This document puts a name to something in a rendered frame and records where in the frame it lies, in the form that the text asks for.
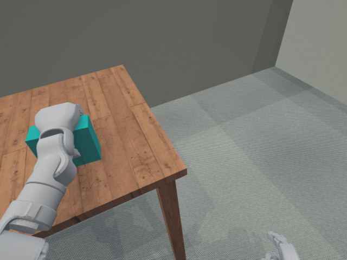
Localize sponge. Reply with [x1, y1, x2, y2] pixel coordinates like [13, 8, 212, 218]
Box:
[25, 114, 101, 167]

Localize left robot forearm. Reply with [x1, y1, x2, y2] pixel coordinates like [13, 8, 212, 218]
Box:
[0, 126, 77, 235]

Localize table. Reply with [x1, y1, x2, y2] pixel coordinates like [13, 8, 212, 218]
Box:
[0, 65, 187, 260]

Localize left robot upper arm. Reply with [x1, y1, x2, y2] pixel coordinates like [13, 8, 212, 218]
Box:
[0, 230, 49, 260]

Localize right robot hand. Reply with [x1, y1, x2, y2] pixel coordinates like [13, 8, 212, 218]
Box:
[262, 231, 301, 260]

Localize left robot hand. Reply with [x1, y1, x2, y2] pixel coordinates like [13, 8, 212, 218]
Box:
[35, 102, 84, 159]

